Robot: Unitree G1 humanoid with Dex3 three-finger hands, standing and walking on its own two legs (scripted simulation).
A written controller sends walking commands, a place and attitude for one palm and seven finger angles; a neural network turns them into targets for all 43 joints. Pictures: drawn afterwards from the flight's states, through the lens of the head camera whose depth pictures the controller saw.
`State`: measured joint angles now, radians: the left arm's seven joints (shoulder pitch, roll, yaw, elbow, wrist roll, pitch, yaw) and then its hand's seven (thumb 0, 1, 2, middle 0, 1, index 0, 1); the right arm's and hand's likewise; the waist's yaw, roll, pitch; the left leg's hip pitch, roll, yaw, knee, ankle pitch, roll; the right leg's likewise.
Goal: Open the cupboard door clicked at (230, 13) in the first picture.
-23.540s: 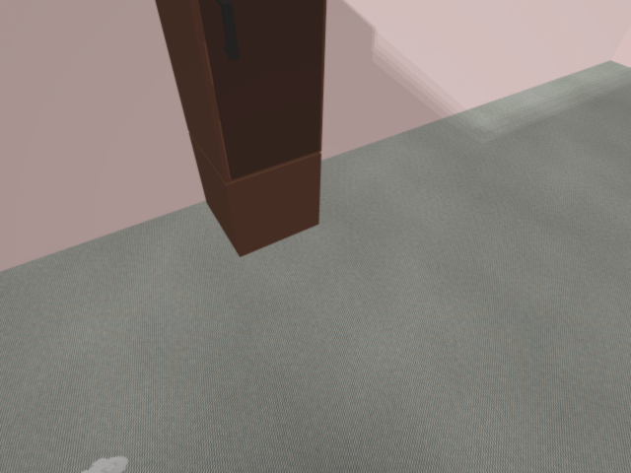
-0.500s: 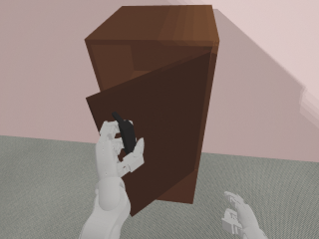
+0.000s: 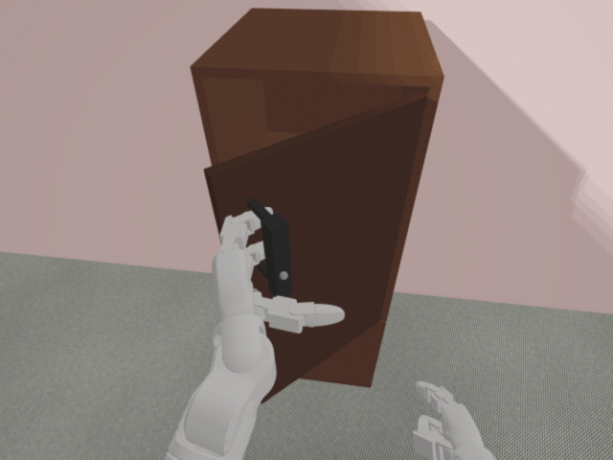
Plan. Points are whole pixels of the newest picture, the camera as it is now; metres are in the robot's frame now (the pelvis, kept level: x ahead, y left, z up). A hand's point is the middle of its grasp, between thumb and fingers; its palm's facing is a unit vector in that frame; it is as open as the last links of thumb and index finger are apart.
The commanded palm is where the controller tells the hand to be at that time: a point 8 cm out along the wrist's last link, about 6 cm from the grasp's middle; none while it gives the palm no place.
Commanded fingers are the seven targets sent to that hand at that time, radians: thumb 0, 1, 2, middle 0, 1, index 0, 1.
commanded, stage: open thumb and fingers to let go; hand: left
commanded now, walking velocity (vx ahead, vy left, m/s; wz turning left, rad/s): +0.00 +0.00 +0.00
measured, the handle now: (268, 249) +0.33 +0.09 +0.14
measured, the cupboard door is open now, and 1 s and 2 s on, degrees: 44 44 44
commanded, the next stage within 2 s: slide the hand sideways off the handle in 0.12 s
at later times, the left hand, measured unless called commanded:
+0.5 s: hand (283, 301) +0.25 +0.06 +0.14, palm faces -0.12 -0.99 -0.01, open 16.6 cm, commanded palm +0.22 +0.10 +0.14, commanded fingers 0.00 -0.50 0.30 -0.15 -0.30 -0.15 -0.30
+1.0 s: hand (244, 323) +0.22 +0.09 +0.14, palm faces -0.05 -1.00 -0.04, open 16.3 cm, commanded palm +0.18 +0.15 +0.14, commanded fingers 0.00 -0.50 0.30 -0.15 -0.30 -0.15 -0.30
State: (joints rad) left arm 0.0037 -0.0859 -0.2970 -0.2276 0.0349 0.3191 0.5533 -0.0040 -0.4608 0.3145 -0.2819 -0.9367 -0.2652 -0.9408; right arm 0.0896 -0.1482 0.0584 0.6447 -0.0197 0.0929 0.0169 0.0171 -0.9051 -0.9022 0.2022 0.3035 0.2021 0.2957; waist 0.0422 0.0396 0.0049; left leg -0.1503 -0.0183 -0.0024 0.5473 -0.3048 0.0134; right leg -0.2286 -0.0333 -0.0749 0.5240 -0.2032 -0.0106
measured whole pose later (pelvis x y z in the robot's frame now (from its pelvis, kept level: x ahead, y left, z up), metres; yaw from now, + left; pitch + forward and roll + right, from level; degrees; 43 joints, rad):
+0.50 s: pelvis +0.01 -0.02 +0.00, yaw +0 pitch -6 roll +0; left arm 0.15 0.10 -0.17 -0.31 -0.13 0.20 0.02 -0.01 -0.50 0.30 -0.16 -0.32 -0.08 -0.32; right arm 0.17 -0.21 0.07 0.54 0.03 0.06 -0.03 0.02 -0.91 -0.90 0.20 0.30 0.20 0.30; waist 0.03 0.05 -0.01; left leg -0.13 0.01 -0.01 0.54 -0.31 0.00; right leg -0.21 -0.01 -0.09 0.52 -0.21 -0.03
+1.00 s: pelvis +0.04 -0.02 +0.00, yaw +0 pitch -2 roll -1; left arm 0.50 0.15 -0.07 -0.58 -0.14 0.14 -0.07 -0.01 -0.50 0.30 -0.17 -0.31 -0.15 -0.30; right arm 0.22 -0.20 0.07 0.49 0.03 -0.06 -0.03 0.02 -0.90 -0.90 0.20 0.30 0.20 0.30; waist 0.04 0.06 -0.04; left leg -0.16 0.02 -0.01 0.58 -0.38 -0.01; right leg -0.25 0.00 -0.08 0.57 -0.28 -0.03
